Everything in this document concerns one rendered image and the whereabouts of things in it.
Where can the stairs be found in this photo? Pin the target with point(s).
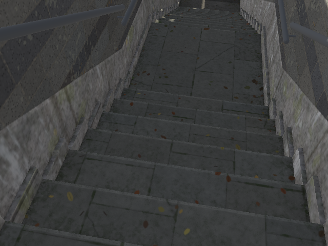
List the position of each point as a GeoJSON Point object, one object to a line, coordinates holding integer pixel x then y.
{"type": "Point", "coordinates": [164, 169]}
{"type": "Point", "coordinates": [206, 18]}

